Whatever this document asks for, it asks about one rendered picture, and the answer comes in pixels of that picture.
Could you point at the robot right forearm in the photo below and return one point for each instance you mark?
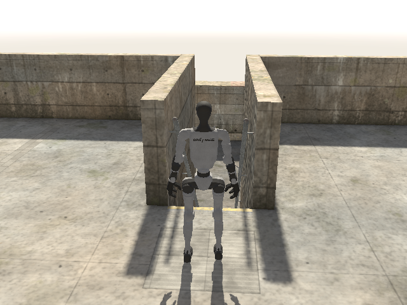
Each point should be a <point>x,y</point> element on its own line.
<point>232,172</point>

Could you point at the robot left hand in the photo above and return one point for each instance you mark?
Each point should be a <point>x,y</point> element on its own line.
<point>171,189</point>

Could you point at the robot left forearm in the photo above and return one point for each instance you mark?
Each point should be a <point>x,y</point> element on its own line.
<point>174,171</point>

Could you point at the robot left upper arm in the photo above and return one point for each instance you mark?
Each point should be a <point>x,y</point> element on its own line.
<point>183,135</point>

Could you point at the robot right hand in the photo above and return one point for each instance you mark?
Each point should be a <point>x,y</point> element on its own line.
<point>235,189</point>

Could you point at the robot right upper arm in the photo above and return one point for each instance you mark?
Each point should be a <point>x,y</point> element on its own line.
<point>223,134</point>

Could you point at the robot head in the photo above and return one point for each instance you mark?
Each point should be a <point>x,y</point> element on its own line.
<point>204,110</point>

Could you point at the robot right foot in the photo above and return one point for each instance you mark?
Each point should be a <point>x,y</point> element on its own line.
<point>218,254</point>

